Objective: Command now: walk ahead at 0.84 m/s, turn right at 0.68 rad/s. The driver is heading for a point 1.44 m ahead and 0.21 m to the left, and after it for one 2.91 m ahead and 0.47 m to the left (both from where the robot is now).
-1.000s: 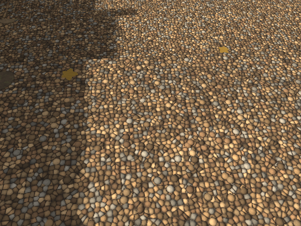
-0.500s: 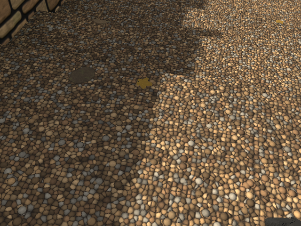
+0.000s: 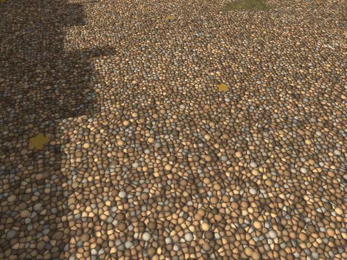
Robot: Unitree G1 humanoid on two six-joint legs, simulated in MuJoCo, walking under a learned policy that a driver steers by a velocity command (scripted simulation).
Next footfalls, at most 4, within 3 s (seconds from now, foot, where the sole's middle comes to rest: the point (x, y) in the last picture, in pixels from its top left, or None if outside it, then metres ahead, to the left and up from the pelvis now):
0.20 right None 0.30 -0.16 -0.77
0.66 left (173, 208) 0.73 -0.05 -0.77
1.08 right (168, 127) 1.18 -0.06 -0.77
1.66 left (84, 117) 1.45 0.42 -0.96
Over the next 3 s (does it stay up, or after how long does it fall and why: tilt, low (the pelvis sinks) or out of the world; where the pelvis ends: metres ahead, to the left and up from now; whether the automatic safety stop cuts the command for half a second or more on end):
stays up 1.70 0.40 -0.18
